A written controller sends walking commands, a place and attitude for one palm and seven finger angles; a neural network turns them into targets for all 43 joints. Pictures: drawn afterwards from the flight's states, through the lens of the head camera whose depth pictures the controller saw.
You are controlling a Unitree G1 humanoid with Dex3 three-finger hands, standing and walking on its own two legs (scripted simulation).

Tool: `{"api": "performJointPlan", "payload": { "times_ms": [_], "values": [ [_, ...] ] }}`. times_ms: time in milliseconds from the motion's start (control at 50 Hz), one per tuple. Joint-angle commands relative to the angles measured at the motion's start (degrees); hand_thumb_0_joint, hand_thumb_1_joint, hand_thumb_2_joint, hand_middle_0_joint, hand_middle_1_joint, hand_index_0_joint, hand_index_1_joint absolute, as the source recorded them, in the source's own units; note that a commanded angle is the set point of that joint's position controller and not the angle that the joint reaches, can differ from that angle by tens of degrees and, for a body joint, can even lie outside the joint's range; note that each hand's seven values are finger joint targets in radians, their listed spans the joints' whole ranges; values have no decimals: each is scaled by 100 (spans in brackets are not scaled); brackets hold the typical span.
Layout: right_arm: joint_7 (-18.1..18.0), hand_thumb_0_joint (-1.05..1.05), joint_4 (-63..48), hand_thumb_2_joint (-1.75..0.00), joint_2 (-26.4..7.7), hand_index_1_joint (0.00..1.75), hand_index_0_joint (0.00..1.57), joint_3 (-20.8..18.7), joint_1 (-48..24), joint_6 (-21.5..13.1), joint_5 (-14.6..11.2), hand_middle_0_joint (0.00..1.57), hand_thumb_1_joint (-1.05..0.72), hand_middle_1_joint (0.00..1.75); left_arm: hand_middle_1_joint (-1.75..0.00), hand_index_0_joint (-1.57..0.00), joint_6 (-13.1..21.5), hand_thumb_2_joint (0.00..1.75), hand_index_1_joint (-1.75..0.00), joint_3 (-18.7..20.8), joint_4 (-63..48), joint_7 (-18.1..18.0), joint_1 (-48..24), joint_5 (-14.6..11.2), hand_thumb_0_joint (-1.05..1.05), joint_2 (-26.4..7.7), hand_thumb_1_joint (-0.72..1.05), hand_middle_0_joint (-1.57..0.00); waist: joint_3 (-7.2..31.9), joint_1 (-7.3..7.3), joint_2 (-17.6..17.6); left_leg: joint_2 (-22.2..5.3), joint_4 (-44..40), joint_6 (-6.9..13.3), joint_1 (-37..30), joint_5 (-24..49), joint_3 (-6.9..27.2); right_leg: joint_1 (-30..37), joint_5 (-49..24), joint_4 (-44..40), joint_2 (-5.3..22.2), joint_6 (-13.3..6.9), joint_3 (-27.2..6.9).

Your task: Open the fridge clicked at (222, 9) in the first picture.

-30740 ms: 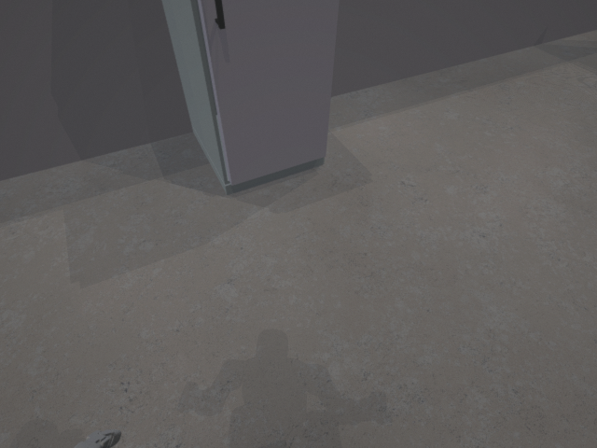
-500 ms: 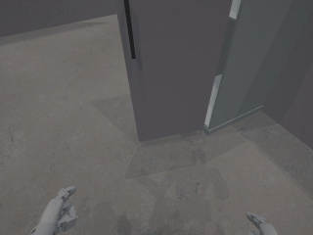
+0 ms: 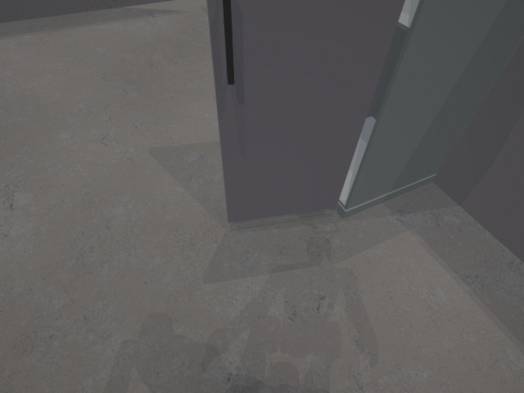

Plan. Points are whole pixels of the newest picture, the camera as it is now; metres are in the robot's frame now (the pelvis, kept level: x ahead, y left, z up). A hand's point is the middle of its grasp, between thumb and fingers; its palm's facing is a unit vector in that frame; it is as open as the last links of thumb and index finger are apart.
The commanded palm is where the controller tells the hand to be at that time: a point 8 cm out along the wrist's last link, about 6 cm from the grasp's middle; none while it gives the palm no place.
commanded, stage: let the arm hang, fingers relaxed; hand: left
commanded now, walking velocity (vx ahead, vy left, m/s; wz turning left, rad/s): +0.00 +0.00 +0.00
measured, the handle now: (227, 31) +0.86 +0.14 +0.15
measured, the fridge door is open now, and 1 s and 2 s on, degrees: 75 75 75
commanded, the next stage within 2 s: look to check the result in 0.42 s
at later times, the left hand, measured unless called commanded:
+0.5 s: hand out of the picture +0.12 +0.24 -0.15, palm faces -0.07 -0.94 -0.32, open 7.4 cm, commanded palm none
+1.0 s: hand out of the picture +0.10 +0.23 -0.16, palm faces -0.05 -0.94 -0.33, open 7.4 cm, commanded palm none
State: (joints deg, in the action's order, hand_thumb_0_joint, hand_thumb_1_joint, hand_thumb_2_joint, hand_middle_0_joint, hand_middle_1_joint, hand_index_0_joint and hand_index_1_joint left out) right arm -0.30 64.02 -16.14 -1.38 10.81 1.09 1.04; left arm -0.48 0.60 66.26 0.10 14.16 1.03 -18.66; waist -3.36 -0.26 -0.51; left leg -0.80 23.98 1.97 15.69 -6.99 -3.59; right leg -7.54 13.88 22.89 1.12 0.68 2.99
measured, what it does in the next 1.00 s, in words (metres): stands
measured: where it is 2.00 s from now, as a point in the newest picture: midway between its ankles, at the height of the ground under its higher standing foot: outside the picture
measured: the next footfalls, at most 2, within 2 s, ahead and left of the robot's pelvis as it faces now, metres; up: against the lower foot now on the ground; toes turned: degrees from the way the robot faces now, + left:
none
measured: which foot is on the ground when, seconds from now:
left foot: down 0.00-1.00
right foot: down 0.00-1.00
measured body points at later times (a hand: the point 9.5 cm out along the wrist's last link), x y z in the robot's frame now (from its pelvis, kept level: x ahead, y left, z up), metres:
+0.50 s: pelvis +0.02 +0.00 +0.01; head +0.03 +0.00 +0.45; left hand +0.12 +0.29 -0.13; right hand +0.10 -0.31 -0.12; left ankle +0.07 +0.10 -0.74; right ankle -0.02 -0.13 -0.74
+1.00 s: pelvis +0.04 -0.01 +0.01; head +0.06 -0.01 +0.46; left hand +0.11 +0.28 -0.13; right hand +0.12 -0.31 -0.13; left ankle +0.07 +0.10 -0.74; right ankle -0.02 -0.13 -0.74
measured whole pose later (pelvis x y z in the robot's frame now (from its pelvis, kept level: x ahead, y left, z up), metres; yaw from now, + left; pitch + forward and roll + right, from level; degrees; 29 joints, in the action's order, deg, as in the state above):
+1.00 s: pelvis +0.04 -0.01 +0.01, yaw -1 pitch -1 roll +0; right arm 0.2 65.2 -18.6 -0.2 4.2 -0.1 0.7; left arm 1.0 -0.4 65.4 0.0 7.3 0.7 -19.4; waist -2.9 0.2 0.1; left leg -0.8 18.9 0.7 10.0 -7.7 -4.3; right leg -1.7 13.8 16.7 0.9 0.3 2.3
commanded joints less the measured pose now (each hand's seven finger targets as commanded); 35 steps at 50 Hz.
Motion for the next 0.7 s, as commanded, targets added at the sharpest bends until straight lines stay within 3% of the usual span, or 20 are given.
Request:
{"api": "performJointPlan", "payload": {
  "times_ms": [0,80,240,380,540,620,680],
  "values": [
    [-61,0,-313,-90,-1234,30,20,-228,-258,-162,-5,20,-90,30,-30,-20,172,90,-30,143,-347,-46,-316,4,0,-997,90,-20,278,77,118,-685,-719,34,-592,-711,900,-551,387,-721,568,-333,-585],
    [-25,0,-301,-90,-1326,30,20,-207,-495,-180,-4,20,-90,30,-30,-20,180,90,-30,136,-401,-43,-523,2,0,-1133,90,-20,198,57,35,-717,-854,28,-603,-581,925,-497,269,-749,582,-288,-575],
    [20,0,-305,-90,-1488,30,20,-167,-781,-237,-17,20,-90,30,-30,-20,239,90,-30,125,-511,-39,-831,2,0,-1298,90,-20,474,57,89,-724,-822,8,-886,146,853,-276,-193,-792,636,-240,-607],
    [15,0,-289,-90,-1525,30,20,-130,-888,-259,-18,20,-90,30,-30,-20,241,90,-30,128,-539,-35,-984,-6,0,-1306,90,-20,435,74,3,-730,-850,-21,-900,352,802,-162,-331,-839,664,-229,-593],
    [-21,0,-262,-90,-1517,30,20,-105,-825,-277,-39,20,-90,30,-30,-20,270,90,-30,142,-502,-55,-901,-21,0,-1304,90,-20,802,78,26,-744,-667,-19,-1196,1006,749,132,-965,-852,713,-245,-577],
    [-35,0,-220,-90,-1502,30,20,-100,-830,-256,-33,20,-90,30,-30,-20,251,90,-30,127,-460,-66,-903,-32,0,-1272,90,-20,671,91,-98,-748,-670,-41,-1183,973,714,104,-977,-888,717,-255,-585],
    [-41,0,-213,-90,-1472,30,20,-97,-808,-251,-39,20,-90,30,-30,-20,255,90,-30,128,-430,-77,-856,-35,0,-1274,90,-20,699,87,29,-750,-635,-40,-1238,1053,698,139,-1151,-888,729,-250,-555]
  ]
}}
